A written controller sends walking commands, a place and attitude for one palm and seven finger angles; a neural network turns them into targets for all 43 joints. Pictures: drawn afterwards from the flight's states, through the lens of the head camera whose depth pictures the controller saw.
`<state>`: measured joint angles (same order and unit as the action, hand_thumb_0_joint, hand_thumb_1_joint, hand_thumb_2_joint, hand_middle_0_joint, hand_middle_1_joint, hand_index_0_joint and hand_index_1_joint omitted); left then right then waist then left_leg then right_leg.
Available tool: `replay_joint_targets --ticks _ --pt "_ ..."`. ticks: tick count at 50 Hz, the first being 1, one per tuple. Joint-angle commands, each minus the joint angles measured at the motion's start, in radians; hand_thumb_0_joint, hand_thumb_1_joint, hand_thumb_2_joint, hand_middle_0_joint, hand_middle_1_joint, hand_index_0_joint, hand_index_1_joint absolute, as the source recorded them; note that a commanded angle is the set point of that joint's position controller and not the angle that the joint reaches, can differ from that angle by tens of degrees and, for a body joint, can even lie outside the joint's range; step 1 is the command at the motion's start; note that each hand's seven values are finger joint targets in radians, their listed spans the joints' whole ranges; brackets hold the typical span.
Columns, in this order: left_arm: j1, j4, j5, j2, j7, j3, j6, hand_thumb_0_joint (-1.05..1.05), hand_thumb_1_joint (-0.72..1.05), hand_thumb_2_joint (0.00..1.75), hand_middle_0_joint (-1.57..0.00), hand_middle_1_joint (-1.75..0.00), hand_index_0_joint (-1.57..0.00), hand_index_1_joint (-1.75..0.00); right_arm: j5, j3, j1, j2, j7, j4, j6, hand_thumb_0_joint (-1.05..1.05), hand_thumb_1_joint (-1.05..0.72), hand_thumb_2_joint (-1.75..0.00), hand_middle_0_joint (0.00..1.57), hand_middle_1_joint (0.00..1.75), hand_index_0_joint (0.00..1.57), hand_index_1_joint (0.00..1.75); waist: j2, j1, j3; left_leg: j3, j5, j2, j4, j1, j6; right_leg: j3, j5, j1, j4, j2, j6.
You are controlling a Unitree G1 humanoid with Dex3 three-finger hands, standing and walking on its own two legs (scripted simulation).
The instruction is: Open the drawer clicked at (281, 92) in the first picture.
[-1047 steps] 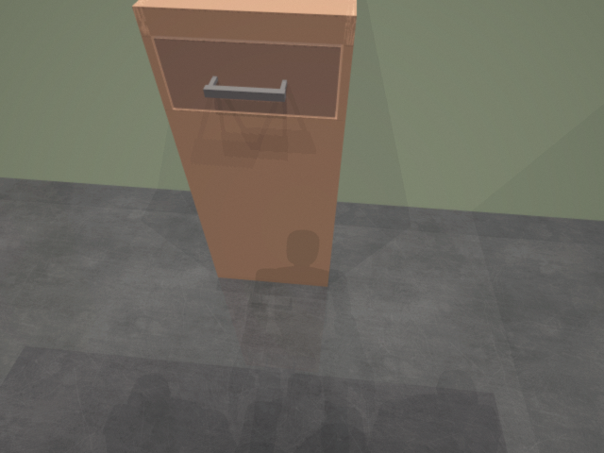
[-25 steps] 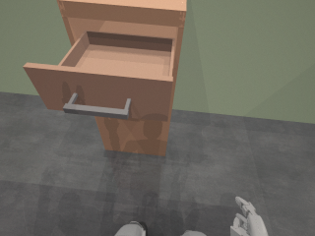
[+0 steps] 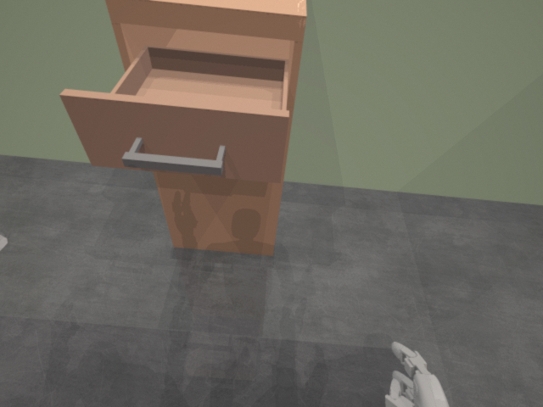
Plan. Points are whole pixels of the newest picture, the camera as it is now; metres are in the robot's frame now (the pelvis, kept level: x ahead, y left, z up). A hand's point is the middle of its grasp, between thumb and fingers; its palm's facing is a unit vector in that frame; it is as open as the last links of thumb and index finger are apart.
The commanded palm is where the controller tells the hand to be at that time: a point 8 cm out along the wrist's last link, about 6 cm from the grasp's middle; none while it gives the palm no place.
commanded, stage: stop stepping back and stand still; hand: left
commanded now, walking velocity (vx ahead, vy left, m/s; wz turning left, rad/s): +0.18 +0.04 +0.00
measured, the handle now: (176, 155) +0.51 +0.20 +0.07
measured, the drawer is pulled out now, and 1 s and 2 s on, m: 0.30 0.30 0.30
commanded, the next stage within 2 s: let the arm hang, fingers relaxed in 0.46 s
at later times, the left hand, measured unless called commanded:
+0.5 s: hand (12, 251) +0.19 +0.23 +0.24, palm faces +0.45 -0.76 -0.48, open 7.4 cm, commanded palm +0.12 +0.28 +0.26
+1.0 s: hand out of the picture -0.09 +0.17 -0.18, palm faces +0.05 -0.99 -0.16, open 7.1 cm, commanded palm none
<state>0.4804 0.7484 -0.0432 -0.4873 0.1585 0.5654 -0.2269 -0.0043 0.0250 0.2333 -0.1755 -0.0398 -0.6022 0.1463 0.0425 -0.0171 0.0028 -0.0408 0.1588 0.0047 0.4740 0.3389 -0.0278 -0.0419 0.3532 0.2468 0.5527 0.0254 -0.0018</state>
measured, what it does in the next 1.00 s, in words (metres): stands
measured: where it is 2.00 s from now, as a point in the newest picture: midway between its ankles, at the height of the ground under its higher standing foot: outside the picture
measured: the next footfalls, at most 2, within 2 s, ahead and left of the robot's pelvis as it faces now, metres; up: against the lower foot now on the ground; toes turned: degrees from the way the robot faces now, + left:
none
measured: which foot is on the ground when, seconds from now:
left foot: down 0.00-1.00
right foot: down 0.00-1.00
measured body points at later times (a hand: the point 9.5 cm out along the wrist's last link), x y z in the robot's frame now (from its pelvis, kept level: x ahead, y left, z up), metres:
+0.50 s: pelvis -0.01 +0.00 +0.00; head +0.00 +0.01 +0.45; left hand +0.16 +0.27 +0.27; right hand +0.15 -0.23 -0.09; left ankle +0.03 +0.10 -0.74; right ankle -0.03 -0.10 -0.74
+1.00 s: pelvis -0.03 -0.01 +0.00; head +0.00 +0.01 +0.45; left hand -0.09 +0.22 -0.16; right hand -0.04 -0.26 -0.15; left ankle +0.03 +0.10 -0.74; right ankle -0.03 -0.10 -0.74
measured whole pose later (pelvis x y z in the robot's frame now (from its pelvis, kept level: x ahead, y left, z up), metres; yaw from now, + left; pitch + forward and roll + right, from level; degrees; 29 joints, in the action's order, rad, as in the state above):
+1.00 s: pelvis -0.03 -0.01 +0.00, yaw +2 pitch -2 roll -1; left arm 0.34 -1.10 0.01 -0.19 0.01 0.00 0.04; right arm -0.02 0.00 0.30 -0.19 -0.03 -1.08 -0.05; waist 0.02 0.01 -0.11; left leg -0.01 0.16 0.02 0.48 0.29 -0.01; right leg -0.10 0.24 0.16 0.43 0.04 -0.05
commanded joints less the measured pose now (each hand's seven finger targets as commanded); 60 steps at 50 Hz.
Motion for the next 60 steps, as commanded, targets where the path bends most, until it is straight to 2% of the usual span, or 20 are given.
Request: replay_joint_targets --ticks 1,2,4,5,7,10,14,16,23,27,28,29,32,36,38,40,43,45,53,60 --pt "-0.064 0.173 -0.006 -0.165 0.023 0.089 -0.04 0.0 0.9 0.9 -0.2 -0.3 -0.2 -0.3 -0.003 -0.057 -0.117 -0.154 -0.012 0.142 0.02 0.0 -0.9 -0.9 0.2 0.3 0.2 0.3 -0.181 -0.009 0.056 0.111 0.386 0.11 -0.151 0.071 0.011 0.039 0.073 -0.087 -0.17 -0.035 -0.049" --pt "-0.09 0.161 -0.008 -0.182 0.026 0.104 -0.041 0.0 0.9 0.9 -0.2 -0.3 -0.2 -0.3 -0.011 -0.059 -0.111 -0.153 -0.015 0.137 0.012 0.0 -0.9 -0.9 0.2 0.3 0.2 0.3 -0.16 -0.014 0.058 0.099 0.349 0.092 -0.09 0.037 0.015 0.091 0.112 -0.035 -0.207 -0.072 -0.077" --pt "-0.063 0.134 -0.01 -0.185 0.03 0.108 -0.026 0.0 0.9 0.9 -0.2 -0.3 -0.2 -0.3 0.0 -0.073 -0.097 -0.146 -0.014 0.125 -0.005 0.0 -0.9 -0.9 0.2 0.3 0.2 0.3 0.04 -0.008 0.06 0.033 0.249 0.046 0.146 -0.005 0.024 0.297 0.299 0.07 -0.328 -0.202 -0.131" --pt "-0.05 0.121 -0.014 -0.165 0.033 0.091 -0.02 0.0 0.9 0.9 -0.2 -0.3 -0.2 -0.3 0.002 -0.066 -0.088 -0.139 -0.012 0.116 -0.013 0.0 -0.9 -0.9 0.2 0.3 0.2 0.3 0.07 -0.004 0.048 0.013 0.193 0.033 0.239 0.031 0.027 0.343 0.246 0.055 -0.343 -0.262 -0.163" --pt "-0.094 0.099 -0.009 -0.158 0.035 0.076 -0.028 0.0 0.9 0.9 -0.2 -0.3 -0.2 -0.3 0.006 -0.057 -0.096 -0.138 -0.007 0.104 -0.014 0.0 -0.9 -0.9 0.2 0.3 0.2 0.3 0.047 -0.01 0.024 0.017 0.169 0.041 0.241 0.042 0.025 0.29 0.085 0.037 -0.3 -0.28 -0.163" --pt "-0.1 0.067 -0.004 -0.158 0.033 0.067 -0.037 0.0 0.9 0.9 -0.2 -0.3 -0.2 -0.3 0.008 -0.056 -0.091 -0.145 -0.016 0.102 -0.006 0.0 -0.9 -0.9 0.2 0.3 0.2 0.3 -0.037 -0.01 0.008 0.032 0.107 0.053 0.021 -0.071 0.001 0.172 -0.032 0.039 -0.209 -0.183 -0.091" --pt "-0.117 0.098 0.001 -0.151 0.02 0.056 -0.06 0.0 0.9 0.9 -0.2 -0.3 -0.2 -0.3 0.012 -0.051 -0.104 -0.151 -0.02 0.118 0.006 0.0 -0.9 -0.9 0.2 0.3 0.2 0.3 -0.182 -0.001 -0.013 0.176 0.082 0.137 -0.112 -0.058 -0.027 0.059 -0.068 0.036 -0.114 -0.059 -0.025" --pt "-0.114 0.109 0.006 -0.142 0.019 0.052 -0.07 0.0 0.9 0.9 -0.2 -0.3 -0.2 -0.3 0.014 -0.052 -0.107 -0.155 -0.016 0.124 0.019 0.0 -0.9 -0.9 0.2 0.3 0.2 0.3 -0.192 0.008 0.021 0.224 0.095 0.177 -0.174 -0.016 -0.036 0.014 -0.101 -0.034 -0.053 -0.026 -0.006" --pt "0.001 0.166 -0.01 -0.159 0.022 0.088 -0.081 0.0 0.9 0.9 -0.2 -0.3 -0.2 -0.3 0.014 -0.065 -0.085 -0.154 -0.003 0.129 0.03 0.0 -0.9 -0.9 0.2 0.3 0.2 0.3 -0.114 0.006 0.144 0.093 -0.106 0.107 -0.041 -0.093 0.003 0.091 -0.296 -0.104 -0.15 -0.083 -0.024" --pt "0.004 0.139 -0.017 -0.149 0.023 0.088 -0.073 0.0 0.9 0.9 -0.2 -0.3 -0.2 -0.3 0.017 -0.062 -0.091 -0.144 -0.004 0.13 0.018 0.0 -0.9 -0.9 0.2 0.3 0.2 0.3 -0.092 0.0 0.136 0.075 -0.135 0.102 -0.022 -0.122 0.011 0.103 -0.322 -0.078 -0.174 -0.09 -0.023" --pt "-0.016 -0.766 0.038 0.126 -0.107 -0.481 0.063 0.0 0.9 0.9 -0.2 -0.3 -0.2 -0.3 0.053 -0.111 -0.149 -0.281 0.05 -0.087 0.101 0.0 -0.9 -0.9 0.2 0.3 0.2 0.3 -0.093 -0.061 0.08 0.075 -0.332 0.135 0.129 -0.137 0.008 0.013 -0.418 0.094 0.01 -0.137 -0.031" --pt "-0.02 -0.826 0.07 0.104 -0.139 -0.442 0.172 0.0 0.9 0.9 -0.2 -0.3 -0.2 -0.3 0.021 -0.129 -0.087 -0.302 0.055 -0.142 0.035 0.0 -0.9 -0.9 0.2 0.3 0.2 0.3 -0.133 -0.024 0.125 0.078 -0.37 0.149 0.076 -0.124 0.001 0.051 -0.352 0.081 0.015 -0.13 -0.021" --pt "-0.109 -0.95 0.077 0.105 -0.154 -0.456 0.219 0.0 0.9 0.9 -0.2 -0.3 -0.2 -0.3 0.001 -0.087 -0.096 -0.266 0.043 -0.125 -0.063 0.0 -0.9 -0.9 0.2 0.3 0.2 0.3 0.013 0.015 0.084 0.195 -0.247 0.19 -0.001 0.051 -0.082 0.041 -0.132 0.01 0.084 -0.071 -0.021" --pt "-0.228 -1.233 0.081 0.048 -0.156 -0.475 0.218 0.0 0.9 0.9 -0.2 -0.3 -0.2 -0.3 -0.014 -0.072 -0.115 -0.223 0.038 -0.161 -0.117 0.0 -0.9 -0.9 0.2 0.3 0.2 0.3 0.222 0.005 0.031 0.083 0.012 0.038 0.116 -0.019 -0.007 0.191 -0.209 0.044 -0.171 -0.213 -0.097" --pt "-0.291 -1.366 0.072 0.069 -0.143 -0.503 0.231 0.0 0.9 0.9 -0.2 -0.3 -0.2 -0.3 -0.025 -0.063 -0.084 -0.18 0.034 -0.205 -0.15 0.0 -0.9 -0.9 0.2 0.3 0.2 0.3 0.134 -0.012 -0.016 0.047 0.103 0.015 0.14 -0.08 0.016 0.195 -0.165 0.094 -0.219 -0.236 -0.134" --pt "-0.304 -1.48 0.064 0.091 -0.138 -0.524 0.233 0.0 0.9 0.9 -0.2 -0.3 -0.2 -0.3 -0.024 -0.047 -0.05 -0.148 0.032 -0.254 -0.163 0.0 -0.9 -0.9 0.2 0.3 0.2 0.3 -0.031 -0.024 -0.031 0.057 0.014 0.044 0.067 -0.131 0.017 0.17 -0.109 0.102 -0.218 -0.202 -0.114" --pt "-0.237 -1.63 0.055 0.126 -0.137 -0.532 0.232 0.0 0.9 0.9 -0.2 -0.3 -0.2 -0.3 -0.018 -0.036 -0.039 -0.151 0.022 -0.319 -0.16 0.0 -0.9 -0.9 0.2 0.3 0.2 0.3 -0.174 0.006 -0.053 0.141 -0.017 0.104 -0.077 -0.092 -0.005 0.114 -0.062 0.003 -0.208 -0.115 -0.059" --pt "-0.185 -1.712 0.052 0.154 -0.137 -0.527 0.229 0.0 0.9 0.9 -0.2 -0.3 -0.2 -0.3 -0.019 -0.038 -0.02 -0.134 0.014 -0.356 -0.159 0.0 -0.9 -0.9 0.2 0.3 0.2 0.3 -0.229 0.017 -0.029 0.139 0.054 0.103 -0.106 -0.067 -0.007 0.111 -0.076 -0.07 -0.227 -0.117 -0.062" --pt "-0.121 -1.861 0.049 0.207 -0.129 -0.539 0.225 0.0 0.9 0.9 -0.2 -0.3 -0.2 -0.3 -0.012 -0.05 0.108 -0.094 -0.001 -0.461 -0.166 0.0 -0.9 -0.9 0.2 0.3 0.2 0.3 -0.084 0.004 -0.059 0.122 0.099 0.103 -0.121 -0.122 -0.006 0.087 -0.012 -0.028 -0.283 -0.114 -0.07" --pt "-0.087 -1.896 0.051 0.243 -0.121 -0.542 0.232 0.0 0.9 0.9 -0.2 -0.3 -0.2 -0.3 -0.016 -0.048 0.153 -0.05 -0.001 -0.494 -0.172 0.0 -0.9 -0.9 0.2 0.3 0.2 0.3 -0.045 0.004 -0.1 0.12 0.139 0.097 -0.144 -0.098 -0.008 0.084 0.033 0.01 -0.265 -0.108 -0.064"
